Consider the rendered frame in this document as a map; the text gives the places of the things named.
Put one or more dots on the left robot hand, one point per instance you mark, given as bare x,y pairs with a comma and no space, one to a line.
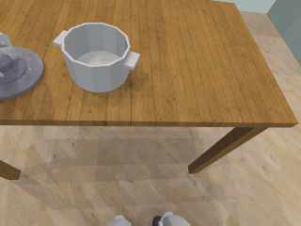
7,48

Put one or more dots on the right robot foot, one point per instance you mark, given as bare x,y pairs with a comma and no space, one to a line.
155,221

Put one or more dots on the pot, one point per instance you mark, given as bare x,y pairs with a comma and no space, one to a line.
98,56

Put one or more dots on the right robot thigh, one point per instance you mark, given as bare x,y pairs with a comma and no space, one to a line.
173,220

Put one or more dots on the lid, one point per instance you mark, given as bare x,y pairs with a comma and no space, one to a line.
27,72

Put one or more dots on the table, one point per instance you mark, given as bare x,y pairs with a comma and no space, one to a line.
199,66

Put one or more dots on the knob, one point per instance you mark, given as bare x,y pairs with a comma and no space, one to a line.
6,63

